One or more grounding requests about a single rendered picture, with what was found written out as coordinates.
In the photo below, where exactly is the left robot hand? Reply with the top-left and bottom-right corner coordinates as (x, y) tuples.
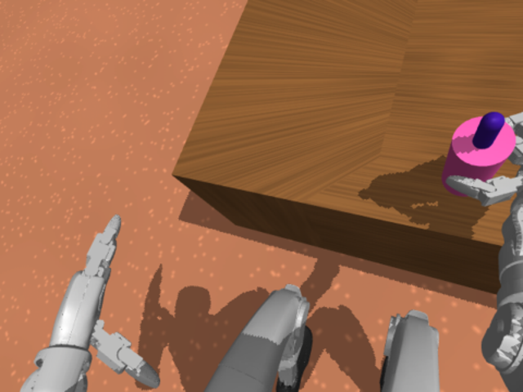
(49, 214), (160, 388)

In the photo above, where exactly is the right robot arm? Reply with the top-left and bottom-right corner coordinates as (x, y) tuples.
(481, 192), (523, 392)

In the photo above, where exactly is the left robot arm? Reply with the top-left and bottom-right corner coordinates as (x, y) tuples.
(20, 345), (92, 392)

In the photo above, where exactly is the bottle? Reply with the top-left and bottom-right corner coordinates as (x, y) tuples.
(441, 112), (516, 197)

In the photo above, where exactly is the right robot hand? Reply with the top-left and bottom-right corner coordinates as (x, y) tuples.
(445, 112), (523, 207)

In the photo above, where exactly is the left robot foot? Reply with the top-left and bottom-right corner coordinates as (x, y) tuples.
(276, 326), (313, 392)

